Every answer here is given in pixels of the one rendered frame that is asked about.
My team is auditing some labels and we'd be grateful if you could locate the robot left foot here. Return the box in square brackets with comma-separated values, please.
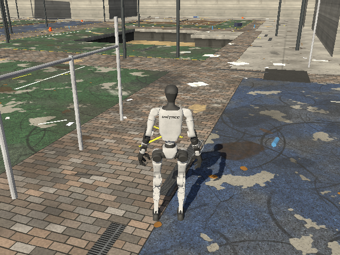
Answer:
[152, 208, 160, 221]

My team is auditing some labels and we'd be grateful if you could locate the robot right upper arm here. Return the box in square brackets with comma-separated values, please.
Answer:
[182, 108, 196, 138]

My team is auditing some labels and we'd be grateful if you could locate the left robot hand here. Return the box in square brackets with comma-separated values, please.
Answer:
[138, 152, 150, 166]

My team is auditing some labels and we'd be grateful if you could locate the left robot forearm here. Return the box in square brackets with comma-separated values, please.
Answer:
[139, 129, 150, 154]

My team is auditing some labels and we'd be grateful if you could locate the humanoid robot torso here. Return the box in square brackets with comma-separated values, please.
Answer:
[158, 106, 183, 159]

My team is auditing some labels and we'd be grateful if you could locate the right robot forearm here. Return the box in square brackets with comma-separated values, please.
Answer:
[190, 130, 201, 156]

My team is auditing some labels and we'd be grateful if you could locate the robot left upper arm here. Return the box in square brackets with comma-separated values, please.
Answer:
[145, 107, 160, 137]

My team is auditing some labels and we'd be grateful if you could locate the right robot hand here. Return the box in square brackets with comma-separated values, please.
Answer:
[190, 154, 202, 169]

